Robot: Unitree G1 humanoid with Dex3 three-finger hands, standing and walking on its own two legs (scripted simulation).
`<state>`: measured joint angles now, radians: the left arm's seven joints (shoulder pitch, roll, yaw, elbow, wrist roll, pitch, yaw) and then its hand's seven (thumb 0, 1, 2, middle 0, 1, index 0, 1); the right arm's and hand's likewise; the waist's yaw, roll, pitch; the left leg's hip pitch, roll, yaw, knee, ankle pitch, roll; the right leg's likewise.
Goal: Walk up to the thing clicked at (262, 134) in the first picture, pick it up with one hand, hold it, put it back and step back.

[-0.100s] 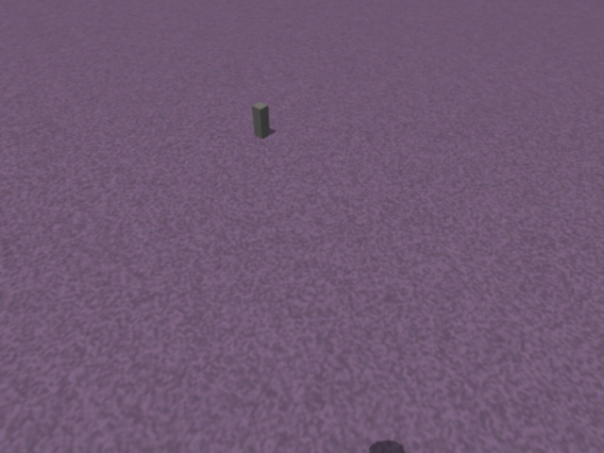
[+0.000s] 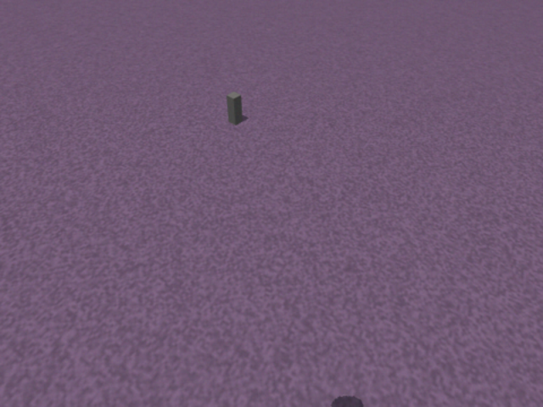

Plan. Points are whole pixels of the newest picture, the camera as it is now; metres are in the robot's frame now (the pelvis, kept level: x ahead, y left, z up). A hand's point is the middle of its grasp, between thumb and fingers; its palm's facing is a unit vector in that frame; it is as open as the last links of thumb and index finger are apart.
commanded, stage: stand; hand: left
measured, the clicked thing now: (234, 108) +2.06 +0.23 -0.68
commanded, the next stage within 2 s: walk up in 1.02 s
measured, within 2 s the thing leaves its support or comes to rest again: neither
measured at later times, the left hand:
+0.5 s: hand out of the picture +0.08 +0.25 -0.16, palm faces -0.02 -0.94 -0.34, open 7.4 cm
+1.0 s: hand out of the picture +0.08 +0.25 -0.16, palm faces -0.02 -0.94 -0.34, open 7.4 cm
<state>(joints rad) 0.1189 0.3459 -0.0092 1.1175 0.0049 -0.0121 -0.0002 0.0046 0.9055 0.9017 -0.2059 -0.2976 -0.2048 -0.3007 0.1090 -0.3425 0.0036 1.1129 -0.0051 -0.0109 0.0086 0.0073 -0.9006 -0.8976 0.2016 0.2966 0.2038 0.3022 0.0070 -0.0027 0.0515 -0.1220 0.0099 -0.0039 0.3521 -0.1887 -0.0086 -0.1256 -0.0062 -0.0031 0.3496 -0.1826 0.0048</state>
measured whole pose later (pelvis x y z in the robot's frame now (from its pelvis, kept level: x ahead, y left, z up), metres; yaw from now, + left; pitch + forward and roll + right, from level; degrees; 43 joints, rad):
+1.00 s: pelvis +0.01 +0.00 +0.00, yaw +0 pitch -2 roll +0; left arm 0.12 0.35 -0.01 1.12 0.00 -0.01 0.00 0.00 0.91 0.90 -0.21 -0.30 -0.20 -0.30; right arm 0.12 -0.35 0.01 1.12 0.00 -0.01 0.01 0.01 -0.90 -0.90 0.20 0.30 0.20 0.30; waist 0.01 0.00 0.05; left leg -0.10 0.01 0.00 0.32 -0.19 -0.01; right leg -0.11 -0.01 0.00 0.33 -0.19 0.00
